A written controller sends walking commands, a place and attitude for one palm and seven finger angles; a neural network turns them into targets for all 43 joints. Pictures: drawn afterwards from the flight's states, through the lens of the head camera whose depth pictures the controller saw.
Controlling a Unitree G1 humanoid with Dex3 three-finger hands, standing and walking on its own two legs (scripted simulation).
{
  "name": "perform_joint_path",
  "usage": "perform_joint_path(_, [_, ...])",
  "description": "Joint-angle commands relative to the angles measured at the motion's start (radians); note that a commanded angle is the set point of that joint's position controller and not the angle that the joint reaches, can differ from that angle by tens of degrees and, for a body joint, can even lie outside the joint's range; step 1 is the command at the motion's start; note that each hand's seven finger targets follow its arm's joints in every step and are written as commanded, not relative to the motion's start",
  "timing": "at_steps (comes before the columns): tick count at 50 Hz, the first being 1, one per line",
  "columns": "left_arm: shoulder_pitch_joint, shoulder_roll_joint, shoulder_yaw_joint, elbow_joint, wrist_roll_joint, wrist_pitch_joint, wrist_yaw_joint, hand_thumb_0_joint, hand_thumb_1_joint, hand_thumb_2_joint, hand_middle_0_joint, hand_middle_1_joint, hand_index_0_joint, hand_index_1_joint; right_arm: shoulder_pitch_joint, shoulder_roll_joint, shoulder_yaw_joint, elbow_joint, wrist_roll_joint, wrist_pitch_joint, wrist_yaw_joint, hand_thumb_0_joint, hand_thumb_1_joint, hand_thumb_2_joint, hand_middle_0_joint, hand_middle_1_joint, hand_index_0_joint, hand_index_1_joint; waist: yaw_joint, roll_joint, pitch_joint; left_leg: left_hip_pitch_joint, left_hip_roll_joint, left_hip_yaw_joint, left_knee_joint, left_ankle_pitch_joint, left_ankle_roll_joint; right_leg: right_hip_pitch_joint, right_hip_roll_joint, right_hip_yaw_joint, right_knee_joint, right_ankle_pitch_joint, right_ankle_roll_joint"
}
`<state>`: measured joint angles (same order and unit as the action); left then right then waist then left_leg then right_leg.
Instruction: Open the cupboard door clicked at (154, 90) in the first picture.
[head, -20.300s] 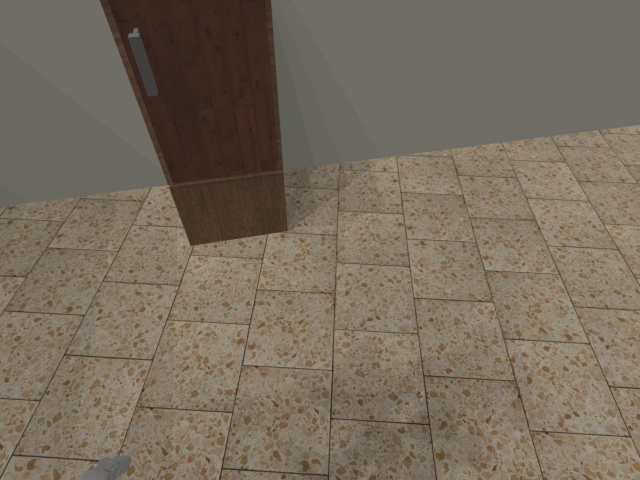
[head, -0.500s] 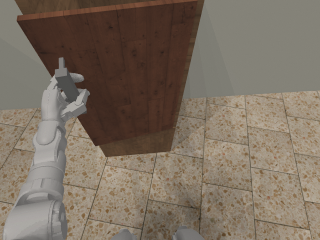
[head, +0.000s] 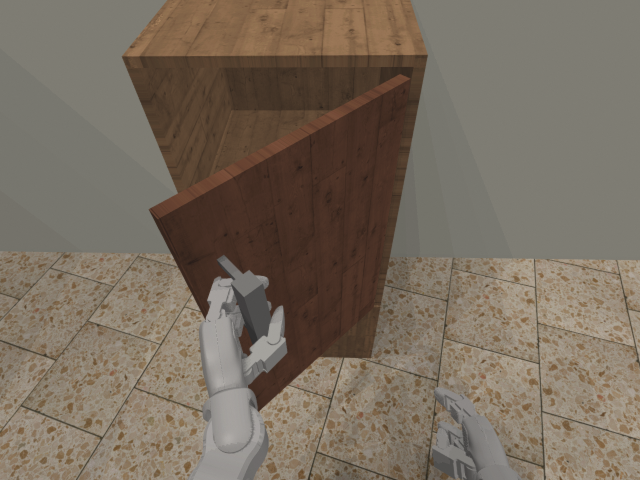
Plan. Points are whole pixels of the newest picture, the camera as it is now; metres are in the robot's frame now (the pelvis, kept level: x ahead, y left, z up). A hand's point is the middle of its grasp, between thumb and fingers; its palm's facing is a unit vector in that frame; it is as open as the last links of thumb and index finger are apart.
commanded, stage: pull the door open along its arc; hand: left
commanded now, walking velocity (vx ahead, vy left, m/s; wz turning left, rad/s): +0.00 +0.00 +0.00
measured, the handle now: (246, 306) +0.32 +0.11 +0.05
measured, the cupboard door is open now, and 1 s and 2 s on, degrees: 45 45 48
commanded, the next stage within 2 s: open thumb and fingers to let go in 0.04 s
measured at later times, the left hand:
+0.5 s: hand (284, 339) +0.28 +0.05 +0.05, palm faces +0.40 -0.92 -0.05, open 9.3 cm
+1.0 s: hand (278, 337) +0.28 +0.06 +0.06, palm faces +0.33 -0.95 -0.02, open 15.0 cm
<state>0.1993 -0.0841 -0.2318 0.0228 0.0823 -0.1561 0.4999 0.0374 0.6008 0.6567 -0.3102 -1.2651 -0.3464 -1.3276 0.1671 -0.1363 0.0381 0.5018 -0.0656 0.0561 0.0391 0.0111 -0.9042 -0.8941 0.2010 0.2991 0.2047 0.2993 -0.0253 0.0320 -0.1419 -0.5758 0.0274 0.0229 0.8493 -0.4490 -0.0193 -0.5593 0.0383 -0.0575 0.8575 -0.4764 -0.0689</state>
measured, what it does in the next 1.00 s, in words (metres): stands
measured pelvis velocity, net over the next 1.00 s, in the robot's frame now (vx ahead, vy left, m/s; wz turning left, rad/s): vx -0.04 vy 0.00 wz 0.01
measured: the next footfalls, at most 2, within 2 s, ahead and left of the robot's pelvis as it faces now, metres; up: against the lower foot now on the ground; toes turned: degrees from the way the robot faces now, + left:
none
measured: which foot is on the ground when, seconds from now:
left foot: down 0.00-1.00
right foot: down 0.00-1.00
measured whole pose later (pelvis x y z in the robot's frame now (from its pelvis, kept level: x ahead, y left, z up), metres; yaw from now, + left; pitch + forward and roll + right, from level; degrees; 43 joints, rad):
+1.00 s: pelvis -0.04 +0.00 -0.01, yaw +1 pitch +10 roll +1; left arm -0.06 -0.12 -0.20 0.30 0.08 -0.26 0.58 -0.01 -0.49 0.30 -0.30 -0.66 -0.29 -0.68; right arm 0.18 -0.18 0.00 0.61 -0.08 0.00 -0.01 0.01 -0.90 -0.89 0.20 0.30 0.20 0.30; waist -0.01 0.04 -0.12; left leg -0.67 -0.01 -0.04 0.89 -0.39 -0.02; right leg -0.65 0.02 -0.07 0.91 -0.43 -0.07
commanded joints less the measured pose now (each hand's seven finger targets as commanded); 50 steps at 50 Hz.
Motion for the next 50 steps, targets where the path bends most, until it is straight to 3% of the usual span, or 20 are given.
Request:
perform_joint_path(1, [-0.027,-0.072,0.047,-0.238,-0.004,-0.052,0.068,0.0,0.9,0.9,-0.4,-1.35,-0.4,-1.35,-0.066,-0.108,-0.043,-0.115,0.002,-0.041,-0.027,0.0,-0.9,-0.9,0.2,0.3,0.2,0.3,0.026,-0.109,-0.135,0.072,-0.038,-0.024,-0.049,0.312,0.015,0.193,-0.059,0.065,-0.148,0.617,0.065])
perform_joint_path(5, [-0.159,-0.134,-0.029,-0.215,0.025,-0.057,0.088,0.0,0.9,0.9,-0.4,-1.35,-0.4,-1.35,-0.068,-0.103,-0.042,-0.091,-0.008,-0.066,-0.027,0.0,-0.9,-0.9,0.2,0.3,0.2,0.3,-0.008,-0.093,-0.141,0.06,-0.042,-0.04,-0.02,0.285,0.016,0.146,-0.077,0.082,-0.141,0.612,0.076])
perform_joint_path(7, [-0.232,-0.102,-0.002,-0.167,0.034,-0.068,0.096,0.0,0.9,0.9,-0.4,-1.35,-0.4,-1.35,-0.06,-0.108,-0.045,-0.072,-0.012,-0.075,-0.03,0.0,-0.9,-0.9,0.2,0.3,0.2,0.3,-0.014,-0.095,-0.149,0.036,-0.045,-0.046,-0.005,0.26,0.015,0.122,-0.09,0.098,-0.137,0.588,0.082])
perform_joint_path(11, [-0.269,-0.07,0.024,-0.136,0.018,-0.089,0.077,0.0,0.62,0.78,-0.38,-1.32,-0.38,-1.32,-0.053,-0.113,-0.054,-0.061,-0.011,-0.082,-0.042,0.0,-0.9,-0.9,0.2,0.3,0.2,0.3,-0.005,-0.143,-0.22,0.001,-0.054,-0.05,0.0,0.235,0.015,0.187,-0.118,0.154,-0.153,0.611,0.099])
perform_joint_path(15, [-0.275,-0.033,0.058,-0.107,0.0,-0.106,0.041,0.0,0.34,0.66,-0.36,-1.29,-0.36,-1.29,-0.042,-0.12,-0.06,-0.05,-0.005,-0.08,-0.051,0.0,-0.9,-0.9,0.2,0.3,0.2,0.3,0.0,-0.19,-0.248,-0.041,-0.056,-0.054,-0.003,0.229,0.015,0.253,-0.141,0.195,-0.16,0.69,0.112])
perform_joint_path(19, [-0.296,-0.028,0.062,-0.117,-0.007,-0.136,0.015,0.0,0.06,0.54,-0.34,-1.26,-0.34,-1.26,-0.036,-0.125,-0.066,-0.045,-0.005,-0.085,-0.052,0.0,-0.9,-0.9,0.2,0.3,0.2,0.3,0.001,-0.161,-0.256,-0.046,-0.054,-0.056,-0.005,0.218,0.017,0.255,-0.148,0.209,-0.158,0.679,0.115])
perform_joint_path(22, [-0.341,-0.012,0.08,-0.073,-0.017,-0.156,0.005,0.0,-0.15,0.45,-0.325,-1.237,-0.325,-1.237,-0.046,-0.127,-0.065,-0.037,-0.002,-0.092,-0.055,0.0,-0.9,-0.9,0.2,0.3,0.2,0.3,-0.005,-0.181,-0.199,-0.07,-0.053,-0.064,-0.006,0.167,0.019,0.208,-0.151,0.22,-0.185,0.542,0.115])
perform_joint_path(27, [-0.389,0.01,0.114,-0.035,-0.039,-0.187,0.002,0.0,-0.5,0.3,-0.3,-1.2,-0.3,-1.2,-0.061,-0.129,-0.066,-0.029,0.001,-0.103,-0.058,0.0,-0.9,-0.9,0.2,0.3,0.2,0.3,0.002,-0.169,-0.185,-0.091,-0.056,-0.07,-0.001,0.126,0.021,0.19,-0.157,0.255,-0.219,0.401,0.113])
perform_joint_path(29, [-0.421,0.017,0.127,-0.018,-0.044,-0.193,0.007,0.0,-0.5,0.3,-0.3,-1.2,-0.3,-1.2,-0.064,-0.13,-0.068,-0.025,-0.001,-0.108,-0.061,0.0,-0.9,-0.9,0.2,0.3,0.2,0.3,0.002,-0.177,-0.196,-0.098,-0.057,-0.072,0.003,0.119,0.021,0.191,-0.161,0.263,-0.224,0.375,0.115])
perform_joint_path(33, [-0.412,0.003,0.127,0.023,-0.041,-0.184,0.02,0.0,-0.5,0.3,-0.267,-1.0,-0.267,-1.0,-0.063,-0.129,-0.069,-0.026,0.001,-0.106,-0.059,0.0,-0.9,-0.9,0.2,0.3,0.2,0.3,0.01,-0.151,-0.199,-0.086,-0.058,-0.065,-0.008,0.12,0.021,0.179,-0.153,0.246,-0.223,0.348,0.107])
perform_joint_path(36, [-0.447,-0.001,0.124,0.054,-0.037,-0.18,0.03,0.0,-0.5,0.3,-0.242,-0.85,-0.242,-0.85,-0.061,-0.133,-0.067,-0.025,-0.001,-0.107,-0.059,0.0,-0.9,-0.9,0.2,0.3,0.2,0.3,0.003,-0.182,-0.182,-0.086,-0.057,-0.065,-0.012,0.11,0.025,0.154,-0.144,0.229,-0.226,0.306,0.105])
perform_joint_path(38, [-0.499,-0.02,0.101,0.051,-0.026,-0.184,0.038,0.0,-0.5,0.3,-0.225,-0.75,-0.225,-0.75,-0.062,-0.133,-0.069,-0.024,-0.002,-0.107,-0.058,0.0,-0.9,-0.9,0.2,0.3,0.2,0.3,-0.009,-0.167,-0.183,-0.062,-0.056,-0.06,-0.014,0.113,0.028,0.125,-0.134,0.206,-0.222,0.278,0.097])
perform_joint_path(42, [-0.519,-0.031,0.094,0.069,-0.01,-0.183,0.066,0.0,-0.5,0.3,-0.192,-0.55,-0.192,-0.55,-0.067,-0.13,-0.069,-0.028,-0.003,-0.107,-0.056,0.0,-0.9,-0.9,0.2,0.3,0.2,0.3,-0.002,-0.137,-0.195,-0.04,-0.056,-0.051,-0.016,0.113,0.03,0.087,-0.113,0.165,-0.2,0.225,0.08])
perform_joint_path(45, [-0.512,-0.055,0.075,0.075,0.012,-0.173,0.093,0.0,-0.5,0.3,-0.167,-0.4,-0.167,-0.4,-0.06,-0.128,-0.071,-0.036,-0.008,-0.106,-0.052,0.0,-0.9,-0.9,0.2,0.3,0.2,0.3,0.005,-0.147,-0.219,-0.024,-0.054,-0.05,-0.021,0.138,0.033,0.082,-0.093,0.125,-0.171,0.243,0.068])
perform_joint_path(47, [-0.521,-0.059,0.075,0.074,0.018,-0.166,0.108,0.0,-0.5,0.3,-0.15,-0.3,-0.15,-0.3,-0.071,-0.125,-0.069,-0.039,-0.006,-0.1,-0.051,0.0,-0.9,-0.9,0.2,0.3,0.2,0.3,0.008,-0.117,-0.219,-0.009,-0.053,-0.041,-0.022,0.146,0.033,0.064,-0.082,0.103,-0.158,0.229,0.059])
perform_joint_path(50, [-0.539,-0.103,0.038,0.085,0.024,-0.148,0.124,0.0,-0.5,0.3,-0.15,-0.3,-0.15,-0.3,-0.079,-0.127,-0.064,-0.045,-0.006,-0.099,-0.046,0.0,-0.9,-0.9,0.2,0.3,0.2,0.3,0.003,-0.095,-0.191,0.01,-0.046,-0.047,-0.03,0.151,0.033,0.015,-0.055,0.053,-0.133,0.183,0.042])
